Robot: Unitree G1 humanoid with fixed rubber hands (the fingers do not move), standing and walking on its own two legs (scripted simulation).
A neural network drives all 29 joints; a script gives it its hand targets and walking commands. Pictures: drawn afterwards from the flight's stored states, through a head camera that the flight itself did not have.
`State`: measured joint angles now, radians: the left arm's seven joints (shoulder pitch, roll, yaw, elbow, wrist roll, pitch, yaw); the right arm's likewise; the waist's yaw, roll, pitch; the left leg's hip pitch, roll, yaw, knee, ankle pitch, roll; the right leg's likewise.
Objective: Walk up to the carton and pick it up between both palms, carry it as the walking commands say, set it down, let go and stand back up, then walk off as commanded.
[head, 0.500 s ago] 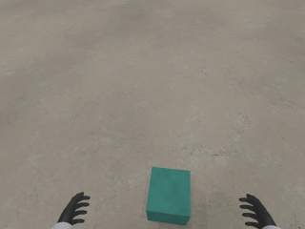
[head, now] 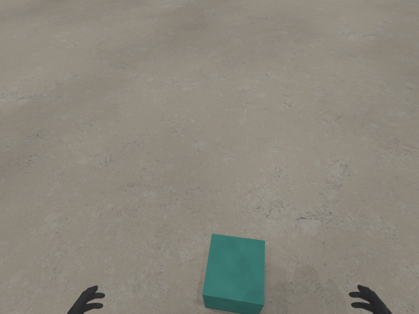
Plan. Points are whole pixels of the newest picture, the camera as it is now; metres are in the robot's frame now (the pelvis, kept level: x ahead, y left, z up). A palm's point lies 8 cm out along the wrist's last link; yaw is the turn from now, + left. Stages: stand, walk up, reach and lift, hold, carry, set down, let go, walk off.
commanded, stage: stand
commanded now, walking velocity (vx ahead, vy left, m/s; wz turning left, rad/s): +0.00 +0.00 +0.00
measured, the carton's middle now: (234, 274) +0.39 -0.05 -0.67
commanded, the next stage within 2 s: walk off in 1.24 s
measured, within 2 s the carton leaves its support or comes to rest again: neither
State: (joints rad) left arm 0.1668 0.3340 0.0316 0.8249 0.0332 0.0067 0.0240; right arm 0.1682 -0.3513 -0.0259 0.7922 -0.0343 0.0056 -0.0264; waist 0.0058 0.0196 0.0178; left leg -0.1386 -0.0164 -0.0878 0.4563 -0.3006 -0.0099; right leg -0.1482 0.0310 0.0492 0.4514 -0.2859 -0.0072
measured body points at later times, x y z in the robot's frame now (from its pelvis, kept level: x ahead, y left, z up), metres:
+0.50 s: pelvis -0.02 +0.00 +0.00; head -0.02 +0.00 +0.45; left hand +0.09 +0.31 -0.10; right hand +0.10 -0.31 -0.11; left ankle -0.03 +0.13 -0.74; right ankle -0.03 -0.12 -0.74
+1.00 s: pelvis -0.02 +0.00 +0.01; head -0.03 +0.00 +0.46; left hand +0.08 +0.32 -0.11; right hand +0.08 -0.31 -0.11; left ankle -0.03 +0.13 -0.74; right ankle -0.03 -0.12 -0.74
